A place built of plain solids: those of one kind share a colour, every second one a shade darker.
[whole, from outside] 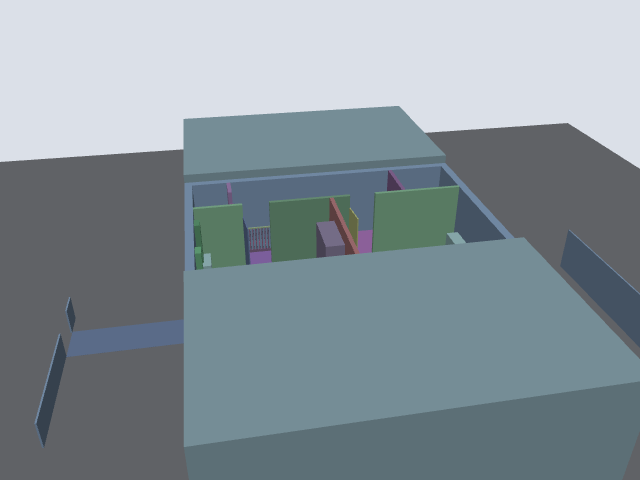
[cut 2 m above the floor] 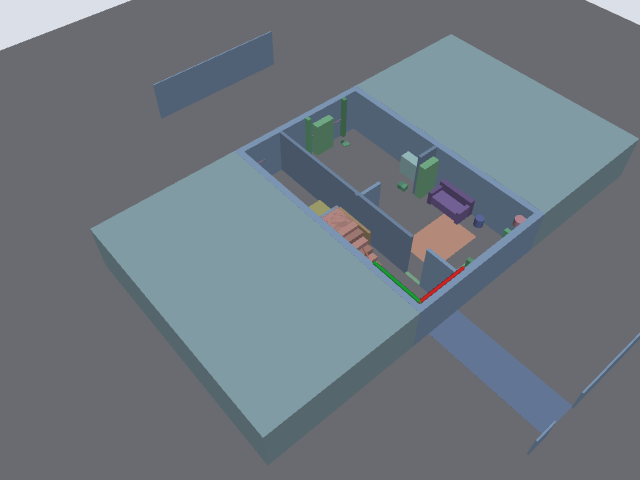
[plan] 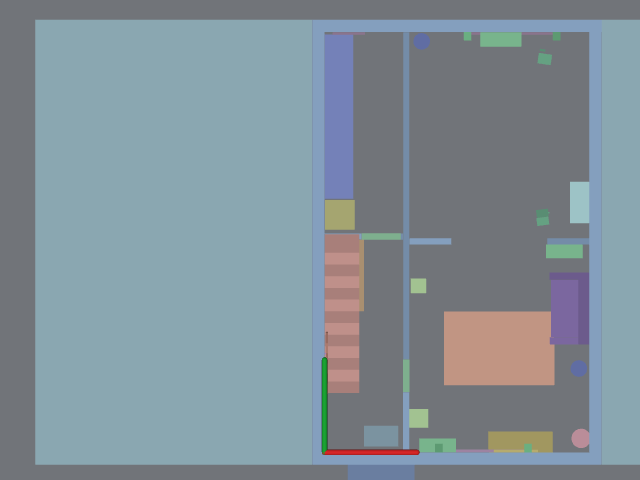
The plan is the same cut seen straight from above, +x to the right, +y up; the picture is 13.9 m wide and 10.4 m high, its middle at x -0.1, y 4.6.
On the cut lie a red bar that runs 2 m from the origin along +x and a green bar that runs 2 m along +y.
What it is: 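A mid-terrace two-storey house, 5.7 m wide inside and 9.1 m deep; a hall 1.70 m wide with a straight stair of 14 risers of 205 mm on goings of 253 mm; a through lounge; upstairs three bedrooms and a bathroom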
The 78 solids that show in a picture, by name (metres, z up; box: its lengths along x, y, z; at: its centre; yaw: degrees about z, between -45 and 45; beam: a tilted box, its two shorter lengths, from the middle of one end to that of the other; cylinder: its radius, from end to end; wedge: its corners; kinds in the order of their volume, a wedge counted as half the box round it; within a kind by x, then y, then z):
{
 "neighbour_house_1": {"box": [6.0, 9.64, 5.66], "at": [-3.27, 4.55, 2.78]},
 "neighbour_house_2": {"box": [6.0, 9.64, 5.66], "at": [9.0, 4.55, 2.78]},
 "wall_1": {"box": [0.27, 9.64, 5.36], "at": [-0.14, 4.55, 2.63]},
 "wall_2": {"box": [0.89, 0.06, 1.05], "at": [0.11, -4.95, 0.47]},
 "wall_3": {"box": [0.8, 0.14, 2.78], "at": [0.4, 4.68, 1.34]},
 "wall_4": {"box": [0.05, 0.14, 2.78], "at": [1.67, 4.68, 1.34]},
 "wall_5": {"box": [0.14, 1.31, 2.78], "at": [1.77, 0.65, 1.34]},
 "wall_6": {"box": [0.14, 7.09, 2.78], "at": [1.77, 5.56, 1.34]},
 "wall_7": {"box": [0.91, 0.14, 2.78], "at": [2.29, 4.57, 1.34]},
 "wall_8": {"box": [6.27, 0.27, 5.36], "at": [2.87, -0.14, 2.63]},
 "wall_9": {"box": [6.27, 0.27, 5.36], "at": [2.87, 9.24, 2.63]},
 "wall_10": {"box": [6.39, 0.06, 1.85], "at": [2.87, 15.23, 0.88]},
 "wall_11": {"box": [4.17, 0.06, 1.05], "at": [3.98, -4.95, 0.47]},
 "wall_12": {"box": [0.91, 0.14, 2.78], "at": [5.28, 4.57, 1.34]},
 "wall_13": {"box": [0.27, 9.64, 5.36], "at": [5.87, 4.55, 2.63]},
 "tread_1": {"box": [0.75, 3.33, 0.23], "at": [0.38, 2.94, 0.09]},
 "tread_2": {"box": [0.75, 3.07, 0.43], "at": [0.38, 3.07, 0.2]},
 "tread_3": {"box": [0.75, 2.82, 0.64], "at": [0.38, 3.2, 0.3]},
 "tread_4": {"box": [0.75, 2.57, 0.84], "at": [0.38, 3.32, 0.4]},
 "tread_5": {"box": [0.75, 2.31, 1.04], "at": [0.38, 3.45, 0.5]},
 "tread_6": {"box": [0.75, 2.06, 1.25], "at": [0.38, 3.58, 0.6]},
 "tread_7": {"box": [0.75, 1.81, 1.46], "at": [0.38, 3.7, 0.71]},
 "tread_8": {"box": [0.75, 1.55, 1.66], "at": [0.38, 3.83, 0.81]},
 "tread_9": {"box": [0.75, 1.3, 1.86], "at": [0.38, 3.96, 0.91]},
 "tread_10": {"box": [0.75, 1.05, 2.07], "at": [0.38, 4.08, 1.01]},
 "tread_11": {"box": [0.75, 0.79, 2.27], "at": [0.38, 4.21, 1.12]},
 "tread_12": {"box": [0.75, 0.54, 2.48], "at": [0.38, 4.34, 1.22]},
 "tread_13": {"box": [0.75, 0.41, 2.69], "at": [0.38, 4.52, 1.32]},
 "ground_1": {"box": [1.45, 4.65, 0.5], "at": [1.22, -2.6, -0.25]},
 "landing_wall_1": {"box": [0.14, 1.59, 2.58], "at": [1.77, 0.8, 4.02]},
 "landing_wall_2": {"box": [0.14, 2.74, 2.58], "at": [1.77, 3.85, 4.02]},
 "landing_wall_3": {"box": [0.14, 3.01, 2.58], "at": [1.77, 7.6, 4.02]},
 "wardrobe_bed_1": {"box": [1.6, 0.6, 2.05], "at": [3.45, 4.2, 3.85]},
 "bedrooms_wall_1": {"box": [3.9, 0.14, 2.58], "at": [3.78, 4.57, 4.02]},
 "shelf_1": {"box": [0.8, 0.3, 1.57], "at": [2.45, 0.15, 0.73]},
 "shelf_2": {"box": [0.9, 0.32, 1.58], "at": [3.82, 8.94, 0.74]},
 "shelf_3": {"box": [0.8, 0.3, 1.67], "at": [5.19, 4.35, 0.79]},
 "upper_floor_back_1": {"box": [1.71, 4.54, 0.14], "at": [0.85, 6.84, 2.8]},
 "dresser_1": {"box": [0.8, 0.42, 0.87], "at": [2.38, 0.21, 3.25]},
 "dresser_2": {"box": [0.8, 0.42, 0.87], "at": [2.55, 8.89, 3.25]},
 "dresser_3": {"box": [0.42, 0.9, 0.92], "at": [5.52, 5.41, 0.41]},
 "sofa_1": {"box": [0.65, 1.24, 0.37], "at": [5.23, 3.12, 0.24]},
 "sofa_2": {"box": [0.86, 0.16, 0.65], "at": [5.3, 2.42, 0.28]},
 "sofa_3": {"box": [0.86, 0.16, 0.65], "at": [5.3, 3.82, 0.28]},
 "sofa_4": {"box": [0.24, 1.56, 0.83], "at": [5.61, 3.12, 0.36]},
 "fridge_freezer_1": {"box": [0.65, 0.65, 1.85], "at": [0.33, 5.14, 0.88]},
 "bath_wall_1": {"box": [1.7, 0.14, 2.58], "at": [0.85, 7.14, 4.02]},
 "stair_bulkhead_1": {"box": [0.11, 1.55, 2.78], "at": [0.8, 3.83, 1.34]},
 "upper_floor_landing_1": {"box": [0.95, 3.31, 0.14], "at": [1.23, 2.95, 2.8]},
 "curtains_curtains_1": {"box": [0.39, 0.19, 1.38], "at": [2.43, 0.09, 4.43]},
 "curtains_curtains_2": {"box": [0.17, 0.19, 1.38], "at": [2.48, 0.09, 1.56]},
 "curtains_curtains_3": {"box": [0.17, 0.19, 2.2], "at": [3.09, 9.01, 1.15]},
 "curtains_curtains_4": {"box": [0.39, 0.19, 1.38], "at": [4.14, 0.09, 4.43]},
 "curtains_curtains_5": {"box": [0.17, 0.19, 1.38], "at": [4.41, 0.09, 1.56]},
 "curtains_curtains_6": {"box": [0.17, 0.19, 2.2], "at": [5.03, 9.01, 1.15]},
 "tv_board_1": {"box": [0.96, 0.06, 0.56], "at": [4.14, 0.03, 1.25]},
 "tv_board_2": {"box": [1.4, 0.46, 0.55], "at": [4.24, 0.23, 0.23]},
 "box_wall_1": {"box": [0.8, 0.14, 2.58], "at": [0.4, 1.25, 4.02]},
 "laid_rug_front_room_1": {"box": [2.4, 1.6, 0.06], "at": [3.78, 2.25, -0.02]},
 "box_cardboard_1": {"box": [0.42, 0.41, 0.39], "at": [2.04, 0.74, 0.14]},
 "box_cardboard_2": {"box": [0.34, 0.32, 0.42], "at": [2.04, 3.61, 0.16]},
 "worktop_1": {"box": [0.62, 3.56, 0.04], "at": [0.31, 7.27, 0.88]},
 "plant_pot_1": {"cylinder": 0.18, "from": [2.1, 8.9, 0.0], "to": [2.1, 8.9, 0.38]},
 "plant_pot_2": {"cylinder": 0.18, "from": [5.51, 1.81, 0.0], "to": [5.51, 1.81, 0.38]},
 "door_leaf_bedroom_front_1": {"box": [0.86, 0.04, 2.05], "at": [2.26, 1.63, 3.85], "yaw": 5.0},
 "door_leaf_bedroom_rear_1": {"box": [0.85, 0.04, 2.05], "at": [2.26, 5.25, 3.85], "yaw": 5.3},
 "floor_lamp_1": {"cylinder": 0.21, "from": [5.56, 0.3, 1.25], "to": [5.56, 0.3, 1.55]},
 "clutter_clutter_back_1": {"box": [0.26, 0.17, 0.24], "at": [4.72, 5.18, 0.07], "yaw": 7.4},
 "clutter_clutter_back_2": {"box": [0.26, 0.17, 0.24], "at": [4.73, 5.01, 0.07], "yaw": 7.4},
 "clutter_clutter_back_3": {"box": [0.29, 0.23, 0.1], "at": [4.77, 8.52, 0.0], "yaw": -8.3},
 "laid_doormat_1": {"box": [0.75, 0.45, 0.06], "at": [1.22, 0.35, -0.02]},
 "threshold_1": {"box": [0.85, 0.14, 0.06], "at": [1.22, 4.68, -0.02]},
 "threshold_2": {"box": [0.14, 0.71, 0.07], "at": [1.77, 1.66, -0.01]},
 "well_guard_board_1": {"box": [0.04, 1.6, 0.15], "at": [0.8, 2.16, 2.9]},
 "window_board_1": {"box": [0.71, 0.06, 0.024], "at": [0.52, 9.07, 1.09]},
 "window_board_2": {"box": [1.86, 0.06, 0.024], "at": [3.44, 0.03, 0.94]},
 "window_board_3": {"box": [1.86, 0.06, 0.024], "at": [4.06, 9.07, 0.94]},
 "well_guard_rail_1": {"box": [0.06, 1.6, 0.044], "at": [0.8, 2.16, 3.85]}
}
